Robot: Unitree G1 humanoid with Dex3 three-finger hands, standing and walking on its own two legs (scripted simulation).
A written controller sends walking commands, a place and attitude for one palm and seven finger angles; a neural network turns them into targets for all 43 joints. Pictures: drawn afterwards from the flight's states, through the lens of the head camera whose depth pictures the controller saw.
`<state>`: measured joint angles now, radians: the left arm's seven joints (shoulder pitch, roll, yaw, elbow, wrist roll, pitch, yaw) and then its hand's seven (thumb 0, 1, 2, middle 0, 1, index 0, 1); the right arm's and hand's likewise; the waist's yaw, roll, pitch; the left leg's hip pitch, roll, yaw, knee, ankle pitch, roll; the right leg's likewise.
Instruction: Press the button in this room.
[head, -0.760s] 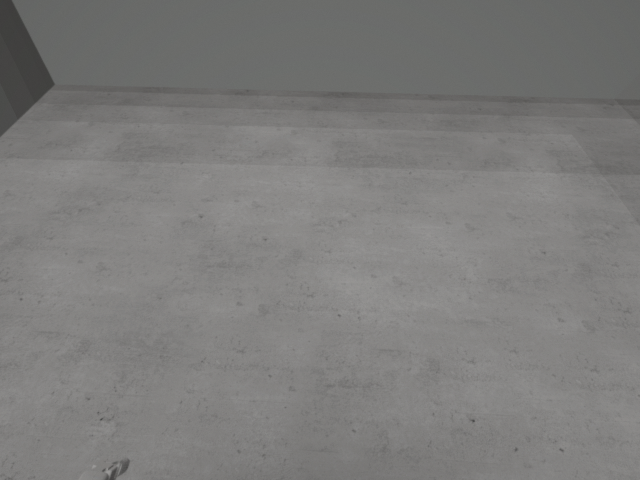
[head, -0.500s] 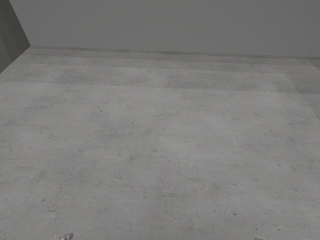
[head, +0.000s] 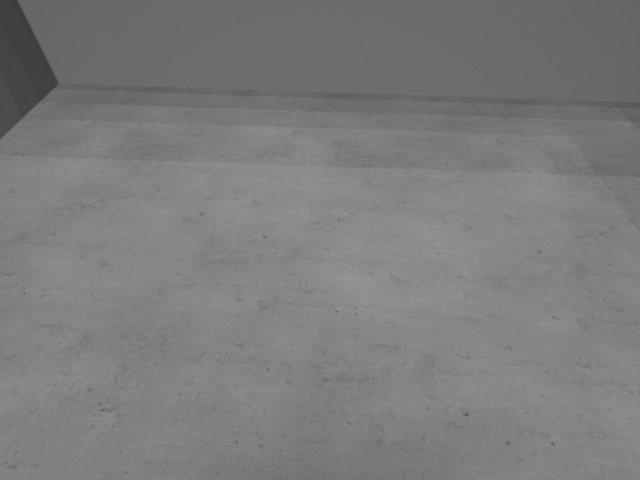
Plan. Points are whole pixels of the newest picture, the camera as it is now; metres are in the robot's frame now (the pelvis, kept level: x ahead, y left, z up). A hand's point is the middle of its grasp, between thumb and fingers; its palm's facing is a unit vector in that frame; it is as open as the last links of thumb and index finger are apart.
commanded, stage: stand and wait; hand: left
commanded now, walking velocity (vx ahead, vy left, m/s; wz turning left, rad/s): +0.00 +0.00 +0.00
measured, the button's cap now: out of the picture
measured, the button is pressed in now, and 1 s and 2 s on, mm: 0 0 0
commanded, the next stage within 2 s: turn or walk to find it in 0.14 s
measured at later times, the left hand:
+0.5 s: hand out of the picture +0.05 +0.23 -0.18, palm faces +0.07 -0.96 -0.26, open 7.4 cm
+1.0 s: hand out of the picture -0.05 +0.19 -0.16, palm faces +0.31 -0.91 -0.27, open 7.4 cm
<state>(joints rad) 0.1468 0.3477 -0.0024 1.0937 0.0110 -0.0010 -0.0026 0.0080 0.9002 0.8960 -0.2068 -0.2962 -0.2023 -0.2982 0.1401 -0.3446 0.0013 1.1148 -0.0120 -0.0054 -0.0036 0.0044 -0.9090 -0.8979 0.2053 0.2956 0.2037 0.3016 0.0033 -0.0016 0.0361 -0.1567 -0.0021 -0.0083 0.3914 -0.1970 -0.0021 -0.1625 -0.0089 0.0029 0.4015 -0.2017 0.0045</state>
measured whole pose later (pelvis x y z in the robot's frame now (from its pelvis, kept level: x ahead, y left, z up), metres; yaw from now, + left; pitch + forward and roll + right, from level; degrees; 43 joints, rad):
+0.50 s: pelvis -0.01 +0.01 -0.02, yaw +5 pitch -1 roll -1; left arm 0.17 0.26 0.01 0.98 0.02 0.04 0.02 0.01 0.90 0.90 -0.21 -0.30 -0.20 -0.30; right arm 0.19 -0.25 -0.01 1.02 -0.02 0.04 0.01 0.00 -0.91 -0.90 0.20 0.30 0.20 0.30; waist -0.01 -0.01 0.04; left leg -0.32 -0.04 -0.07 0.60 -0.27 0.01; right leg -0.28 -0.05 -0.06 0.58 -0.29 0.02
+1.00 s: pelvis -0.05 -0.02 -0.01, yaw +18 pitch -1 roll +1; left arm 0.25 0.20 0.03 0.93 0.03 0.02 0.03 0.01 0.90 0.90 -0.21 -0.30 -0.20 -0.30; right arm 0.23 -0.26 -0.09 0.97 -0.02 0.08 0.01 0.00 -0.91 -0.90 0.20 0.30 0.20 0.30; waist -0.02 0.00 0.04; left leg -0.50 -0.01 -0.02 1.08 -0.38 -0.04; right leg -0.20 -0.07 -0.09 0.51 -0.30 0.00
